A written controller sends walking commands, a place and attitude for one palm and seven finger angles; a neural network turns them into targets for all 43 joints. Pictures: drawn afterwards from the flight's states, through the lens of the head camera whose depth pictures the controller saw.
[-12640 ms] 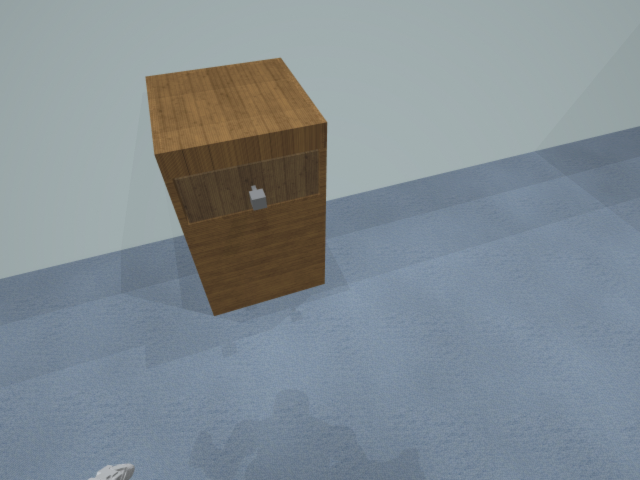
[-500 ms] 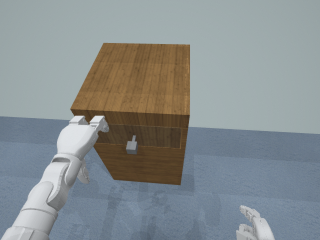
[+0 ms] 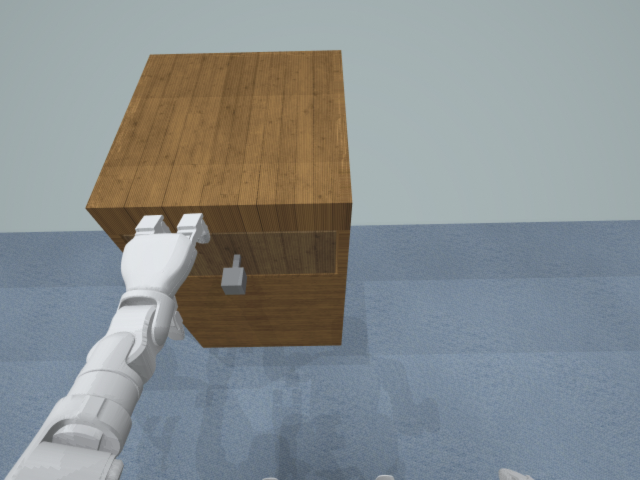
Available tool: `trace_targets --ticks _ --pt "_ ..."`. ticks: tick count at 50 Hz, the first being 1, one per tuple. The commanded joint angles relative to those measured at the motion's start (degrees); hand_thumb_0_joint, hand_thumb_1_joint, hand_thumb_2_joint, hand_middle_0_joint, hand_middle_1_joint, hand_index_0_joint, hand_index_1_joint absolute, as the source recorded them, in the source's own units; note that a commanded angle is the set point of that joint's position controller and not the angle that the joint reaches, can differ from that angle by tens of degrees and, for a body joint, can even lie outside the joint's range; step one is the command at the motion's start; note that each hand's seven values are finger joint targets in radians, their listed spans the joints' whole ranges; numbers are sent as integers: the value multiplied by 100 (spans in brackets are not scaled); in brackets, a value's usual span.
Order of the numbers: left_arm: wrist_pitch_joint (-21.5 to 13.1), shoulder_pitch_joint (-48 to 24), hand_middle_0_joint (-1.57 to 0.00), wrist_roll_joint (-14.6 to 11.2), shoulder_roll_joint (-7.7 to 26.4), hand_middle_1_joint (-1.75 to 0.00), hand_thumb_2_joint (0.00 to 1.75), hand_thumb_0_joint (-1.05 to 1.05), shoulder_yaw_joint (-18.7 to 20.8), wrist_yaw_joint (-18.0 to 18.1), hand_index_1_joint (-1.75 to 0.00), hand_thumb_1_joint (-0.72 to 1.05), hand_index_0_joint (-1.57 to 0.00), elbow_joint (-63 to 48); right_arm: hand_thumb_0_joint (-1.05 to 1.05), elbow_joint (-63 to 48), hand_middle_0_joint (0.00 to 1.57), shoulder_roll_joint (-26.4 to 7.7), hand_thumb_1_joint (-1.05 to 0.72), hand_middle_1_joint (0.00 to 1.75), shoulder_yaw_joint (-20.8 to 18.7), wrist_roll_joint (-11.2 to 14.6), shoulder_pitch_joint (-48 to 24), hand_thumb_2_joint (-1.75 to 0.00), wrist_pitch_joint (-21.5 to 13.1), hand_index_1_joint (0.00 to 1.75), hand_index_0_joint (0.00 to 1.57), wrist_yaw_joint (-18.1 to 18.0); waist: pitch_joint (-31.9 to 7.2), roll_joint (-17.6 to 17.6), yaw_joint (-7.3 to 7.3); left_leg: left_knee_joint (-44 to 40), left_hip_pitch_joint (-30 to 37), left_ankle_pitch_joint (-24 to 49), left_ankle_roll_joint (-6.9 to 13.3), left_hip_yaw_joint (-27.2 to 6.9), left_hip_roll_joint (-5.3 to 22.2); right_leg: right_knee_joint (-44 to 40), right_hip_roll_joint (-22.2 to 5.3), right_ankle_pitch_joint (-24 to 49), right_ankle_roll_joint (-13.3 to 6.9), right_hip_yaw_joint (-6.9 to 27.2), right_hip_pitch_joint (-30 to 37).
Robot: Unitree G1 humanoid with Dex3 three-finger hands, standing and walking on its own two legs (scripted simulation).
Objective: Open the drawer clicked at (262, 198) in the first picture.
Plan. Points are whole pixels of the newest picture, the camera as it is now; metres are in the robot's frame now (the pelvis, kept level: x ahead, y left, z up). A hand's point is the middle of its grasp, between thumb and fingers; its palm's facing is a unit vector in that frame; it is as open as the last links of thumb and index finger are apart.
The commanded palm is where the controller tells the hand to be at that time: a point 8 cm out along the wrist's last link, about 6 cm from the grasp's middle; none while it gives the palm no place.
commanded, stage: move the hooked fingers above the handle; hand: left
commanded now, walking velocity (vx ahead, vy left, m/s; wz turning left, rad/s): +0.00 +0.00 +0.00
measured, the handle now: (235, 272) +0.49 +0.18 -0.19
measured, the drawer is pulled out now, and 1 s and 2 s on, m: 0.00 0.00 0.00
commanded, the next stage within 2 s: none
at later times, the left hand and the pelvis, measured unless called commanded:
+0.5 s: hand (199, 281) +0.42 +0.21 -0.10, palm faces -0.08 -0.01 -1.00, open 13.8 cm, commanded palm +0.41 +0.19 -0.04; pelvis -0.02 +0.01 -0.04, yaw +0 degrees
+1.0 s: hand (203, 279) +0.44 +0.21 -0.12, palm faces -0.10 +0.00 -1.00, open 13.7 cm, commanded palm +0.43 +0.19 -0.07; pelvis -0.05 +0.01 -0.07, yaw -1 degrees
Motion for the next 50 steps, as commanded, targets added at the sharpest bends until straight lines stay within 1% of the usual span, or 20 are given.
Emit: trace_targets --ticks 1,4,9,10,13,17,21,23,25,28,33,37,38,39,41,42,44,46,47,50 --pt "154 -2027 -30 -51 751 -120 30 0 93 256 -120 -50 -30 -463 0 -525 20 -781 -90 30 -258 -18 262 -90 -205 30 20 -25 -2158 -180 -144 -53 926 2126 75 -153 -55 -295 35 2129 -72 155 825" --pt "0 -2554 -30 -123 809 -120 30 0 90 159 -120 -50 -30 -305 0 -411 20 -801 -90 30 -267 -35 437 -90 -217 30 20 -71 -2278 -432 -288 118 731 2028 115 -194 -50 -204 17 2178 -37 201 756" --pt "-381 -2798 -30 123 1077 -120 30 0 385 352 -120 -50 -30 -252 0 -313 20 -767 -90 30 -265 -142 557 -90 -201 30 20 -78 -2509 25 -223 467 556 2272 98 -266 -41 202 34 2193 -87 177 266" --pt "-390 -2603 -30 185 1082 -120 30 0 464 447 -120 -50 -30 -108 0 -319 20 -745 -90 30 -257 -167 568 -90 -192 30 20 -58 -2523 52 -146 537 458 2302 84 -269 -43 308 52 2147 -104 145 163" --pt "-213 -2706 -30 271 1104 -120 30 0 588 756 -120 -50 -30 405 0 -265 20 -739 -90 30 -225 -214 539 -90 -188 30 20 0 -2239 -49 -212 722 -142 1978 78 -242 -52 464 53 1916 -106 133 -174" --pt "171 -2912 -30 320 1249 -120 30 0 665 1013 -120 -50 -30 711 0 -334 20 -758 -90 30 -212 -234 585 -90 -205 30 20 46 -2660 -165 -234 961 -530 1748 93 -157 -81 642 53 1908 -55 185 -107" --pt "352 -3503 -30 269 998 -120 30 0 352 904 -120 -50 -30 811 0 -282 20 -780 -90 30 -241 -222 736 -90 -258 30 20 42 -2991 -62 -476 1151 -434 1728 106 -216 -43 764 77 1807 -21 144 -359" --pt "265 -3870 -30 195 699 -120 30 0 98 755 -120 -50 -30 636 0 -249 20 -769 -90 30 -274 -242 800 -90 -293 30 20 34 -3232 121 -623 1260 -154 1878 99 -318 -2 852 93 1743 -21 105 -656" --pt "135 -3953 -30 161 692 -120 30 0 60 639 -120 -50 -30 570 0 -179 20 -806 -90 30 -289 -260 901 -90 -314 30 20 23 -3366 286 -631 1358 -5 1887 76 -385 22 937 109 1566 -33 62 -897" --pt "10 -4235 -30 198 544 -120 30 0 -83 599 -120 -50 -30 916 0 -67 20 -798 -90 30 -254 -281 950 -90 -355 30 20 -8 -2899 163 -825 1510 -363 1590 94 -495 47 1043 119 1161 -40 2 -1472" --pt "66 -4688 -30 443 1236 -120 30 0 459 976 -120 -50 -30 1217 0 -23 20 -861 -90 30 -153 -357 925 -90 -405 30 20 7 -2857 476 -762 1819 -1041 1328 70 -553 41 1487 112 756 -94 -52 -2024" --pt "422 -4539 -30 427 1490 -120 30 0 736 1229 -120 -50 -30 1261 0 -182 20 -867 -90 30 -116 -376 893 -90 -382 30 20 69 -3490 605 -623 2026 -1204 1613 57 -452 29 1738 115 1153 -58 -18 -1735" --pt "542 -4417 -30 377 1712 -120 30 0 948 1246 -120 -50 -30 1283 0 -207 20 -900 -90 30 -112 -377 846 -90 -354 30 20 91 -3677 502 -536 2021 -1151 1748 53 -462 22 1778 119 1288 -52 -21 -1573" --pt "684 -4461 -30 371 1805 -120 30 0 927 1268 -120 -50 -30 1272 0 -232 20 -918 -90 30 -107 -341 876 -90 -315 30 20 96 -3778 427 -563 2015 -1193 1695 65 -412 11 1735 110 1360 -17 1 -1413" --pt "946 -4546 -30 332 1657 -120 30 0 714 1219 -120 -50 -30 1358 0 -251 20 -889 -90 30 -88 -271 859 -90 -306 30 20 76 -3585 206 -666 1914 -1356 1406 97 -376 -3 1579 100 1273 28 13 -1213" --pt "1027 -4542 -30 286 1837 -120 30 0 803 1182 -120 -50 -30 1354 0 -243 20 -903 -90 30 -66 -239 849 -90 -308 30 20 65 -3531 85 -638 1874 -1491 1241 122 -327 -13 1509 89 1240 50 48 -1034" --pt "1074 -4639 -30 154 1916 -120 30 0 768 981 -120 -50 -30 1233 0 -267 20 -937 -90 30 -37 -194 832 -90 -336 30 20 24 -3690 158 -644 1781 -1358 1050 121 -386 -3 1466 91 1035 58 48 -1003" --pt "949 -4650 -30 28 1730 -120 30 0 561 700 -120 -50 -30 1012 0 -302 20 -909 -90 30 -50 -148 868 -90 -396 30 20 -29 -3769 235 -684 1707 -1177 907 133 -396 10 1358 98 897 58 64 -952" --pt "842 -4719 -30 -8 1405 -120 30 0 285 546 -120 -50 -30 977 0 -288 20 -887 -90 30 -77 -142 908 -90 -443 30 20 -59 -3698 213 -812 1709 -1071 829 146 -421 24 1296 105 796 60 58 -1088" --pt "481 -4667 -30 -108 750 -120 30 0 -243 176 -120 -50 -30 1201 0 -165 20 -880 -90 30 -96 -143 1063 -90 -563 30 20 -113 -2953 50 -1039 1699 -1070 406 166 -506 68 1156 116 258 42 9 -1676"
